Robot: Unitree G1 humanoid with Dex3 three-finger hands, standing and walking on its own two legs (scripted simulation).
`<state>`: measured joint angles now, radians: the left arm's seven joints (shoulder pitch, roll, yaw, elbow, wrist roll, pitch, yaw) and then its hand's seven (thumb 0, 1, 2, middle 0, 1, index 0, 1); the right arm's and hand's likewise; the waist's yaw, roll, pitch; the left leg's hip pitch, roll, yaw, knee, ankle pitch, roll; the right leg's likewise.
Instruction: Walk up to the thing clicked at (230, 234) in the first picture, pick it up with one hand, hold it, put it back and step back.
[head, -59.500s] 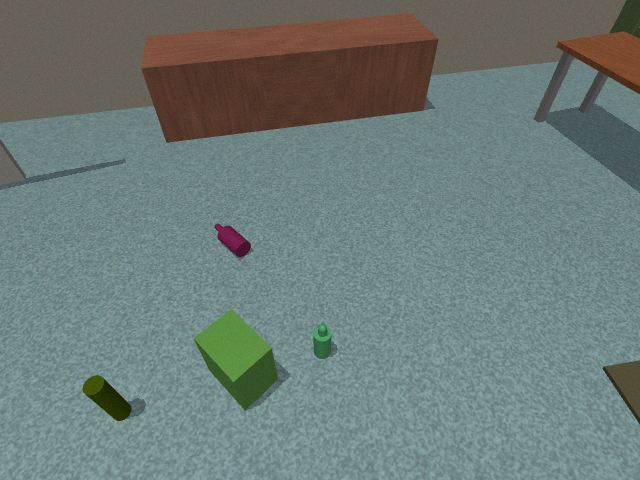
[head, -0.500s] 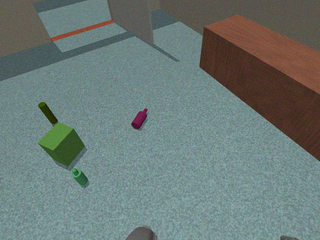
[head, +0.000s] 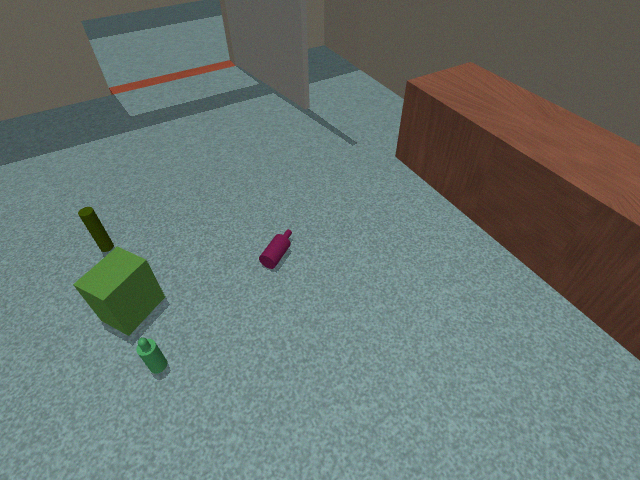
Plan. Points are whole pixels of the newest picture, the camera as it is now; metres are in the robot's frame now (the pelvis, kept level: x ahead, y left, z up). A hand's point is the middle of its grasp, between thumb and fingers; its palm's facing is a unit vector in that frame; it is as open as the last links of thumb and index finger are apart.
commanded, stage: step back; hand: left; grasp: from above
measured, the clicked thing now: (278, 246) +1.14 +0.20 -0.72
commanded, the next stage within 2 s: stand in 0.52 s
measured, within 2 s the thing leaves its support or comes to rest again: neither
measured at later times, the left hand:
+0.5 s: hand out of the picture +0.11 +0.28 -0.15, palm faces +0.03 -0.93 -0.38, open 7.4 cm
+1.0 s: hand out of the picture +0.14 +0.27 -0.13, palm faces -0.02 -0.94 -0.33, open 7.4 cm
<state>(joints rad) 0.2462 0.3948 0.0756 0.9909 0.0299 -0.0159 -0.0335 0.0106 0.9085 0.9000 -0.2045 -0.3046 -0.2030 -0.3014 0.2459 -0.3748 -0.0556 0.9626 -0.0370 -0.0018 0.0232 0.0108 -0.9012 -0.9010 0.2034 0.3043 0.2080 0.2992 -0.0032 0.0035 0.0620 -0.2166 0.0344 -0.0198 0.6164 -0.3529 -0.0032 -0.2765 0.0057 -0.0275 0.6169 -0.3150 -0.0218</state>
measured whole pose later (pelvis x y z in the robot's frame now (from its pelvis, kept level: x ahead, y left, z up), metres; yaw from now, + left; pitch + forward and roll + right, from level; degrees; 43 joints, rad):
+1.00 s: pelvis +0.06 +0.02 +0.02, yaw +1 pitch -3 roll +0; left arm 0.08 0.35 0.00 1.15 0.01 -0.02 -0.01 0.01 0.91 0.90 -0.20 -0.30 -0.20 -0.30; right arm 0.08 -0.35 -0.01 1.16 0.00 -0.02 0.01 0.01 -0.91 -0.90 0.20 0.30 0.20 0.30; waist -0.01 0.00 0.06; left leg -0.16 0.04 0.03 0.34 -0.13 -0.02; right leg -0.06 0.00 -0.01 0.33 -0.23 0.00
